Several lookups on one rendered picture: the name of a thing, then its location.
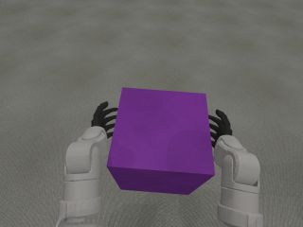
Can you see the carton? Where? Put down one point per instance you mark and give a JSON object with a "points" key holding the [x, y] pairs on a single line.
{"points": [[161, 142]]}

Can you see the robot right hand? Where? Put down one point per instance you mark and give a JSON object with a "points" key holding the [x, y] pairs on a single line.
{"points": [[223, 129]]}

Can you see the left robot forearm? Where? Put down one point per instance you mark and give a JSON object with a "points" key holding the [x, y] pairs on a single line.
{"points": [[81, 197]]}

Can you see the robot left hand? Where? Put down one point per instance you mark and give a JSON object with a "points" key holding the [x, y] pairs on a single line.
{"points": [[99, 119]]}

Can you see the right robot forearm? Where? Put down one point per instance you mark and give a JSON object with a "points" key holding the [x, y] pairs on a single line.
{"points": [[239, 205]]}

